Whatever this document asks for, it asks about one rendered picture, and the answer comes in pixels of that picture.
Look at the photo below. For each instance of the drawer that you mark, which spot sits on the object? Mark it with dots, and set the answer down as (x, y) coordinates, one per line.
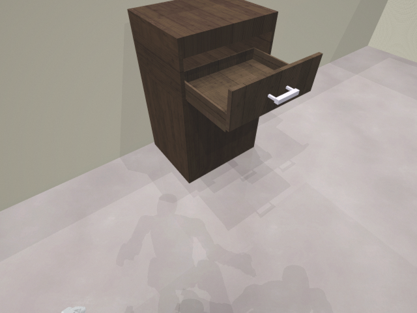
(233, 90)

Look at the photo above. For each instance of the cabinet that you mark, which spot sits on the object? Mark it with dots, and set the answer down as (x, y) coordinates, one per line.
(177, 35)

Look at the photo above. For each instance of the handle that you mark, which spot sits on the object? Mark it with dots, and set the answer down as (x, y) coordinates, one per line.
(282, 98)

